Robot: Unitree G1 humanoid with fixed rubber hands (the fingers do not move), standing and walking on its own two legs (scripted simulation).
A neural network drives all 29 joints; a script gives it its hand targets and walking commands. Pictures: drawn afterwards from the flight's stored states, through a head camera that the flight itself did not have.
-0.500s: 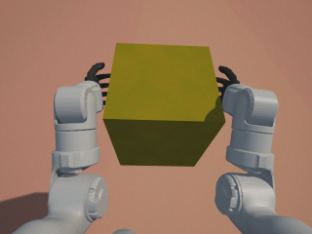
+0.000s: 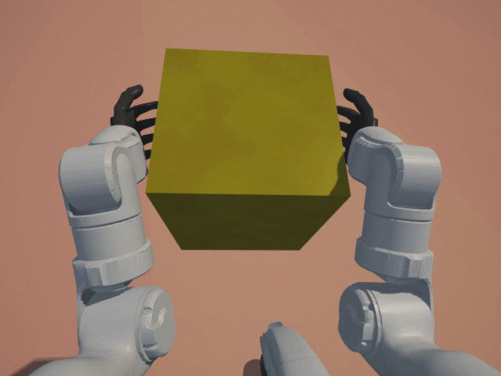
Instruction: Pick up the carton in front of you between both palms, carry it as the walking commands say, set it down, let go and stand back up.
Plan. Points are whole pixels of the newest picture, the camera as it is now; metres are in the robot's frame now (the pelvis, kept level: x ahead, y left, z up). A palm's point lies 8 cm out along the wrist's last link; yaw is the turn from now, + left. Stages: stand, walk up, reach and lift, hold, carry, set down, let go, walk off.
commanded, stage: carry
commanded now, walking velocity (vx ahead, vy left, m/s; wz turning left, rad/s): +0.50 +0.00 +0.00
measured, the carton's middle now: (244, 166) +0.41 -0.06 +0.08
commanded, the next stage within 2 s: none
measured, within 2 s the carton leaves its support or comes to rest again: neither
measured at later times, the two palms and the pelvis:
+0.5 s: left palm (90, 63) +0.65 +0.17 +0.12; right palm (252, 42) +0.69 -0.12 +0.11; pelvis +0.32 -0.01 +0.01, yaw +5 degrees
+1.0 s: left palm out of the picture +0.91 +0.16 +0.10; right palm out of the picture +0.91 -0.13 +0.10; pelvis +0.65 +0.01 -0.01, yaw +2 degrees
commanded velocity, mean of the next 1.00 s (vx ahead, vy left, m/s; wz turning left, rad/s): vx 0.50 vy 0.00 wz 0.00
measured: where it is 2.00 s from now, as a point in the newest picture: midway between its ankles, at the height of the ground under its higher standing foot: (196, 142)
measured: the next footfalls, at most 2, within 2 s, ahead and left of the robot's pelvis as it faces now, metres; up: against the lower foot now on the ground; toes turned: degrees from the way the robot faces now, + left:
right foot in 0.14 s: +0.28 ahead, -0.09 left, +0.00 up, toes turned -2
left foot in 0.60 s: +0.53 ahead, +0.13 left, +0.00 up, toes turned +12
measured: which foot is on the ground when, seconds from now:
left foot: down 0.00-0.14, up 0.16-0.58, down 0.60-1.00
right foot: up 0.00-0.12, down 0.14-0.62, up 0.64-0.96, down 0.98-1.00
